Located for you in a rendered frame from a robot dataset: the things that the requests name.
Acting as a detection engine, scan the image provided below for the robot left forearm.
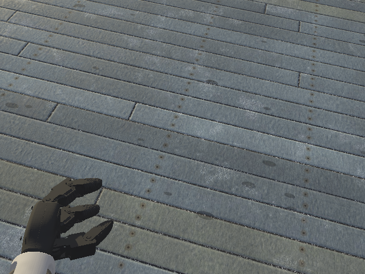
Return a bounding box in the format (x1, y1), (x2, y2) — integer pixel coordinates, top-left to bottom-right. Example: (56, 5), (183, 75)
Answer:
(9, 252), (55, 274)

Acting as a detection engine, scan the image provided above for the robot left hand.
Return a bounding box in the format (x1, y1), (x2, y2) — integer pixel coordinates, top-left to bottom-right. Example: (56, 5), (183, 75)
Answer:
(20, 178), (113, 260)

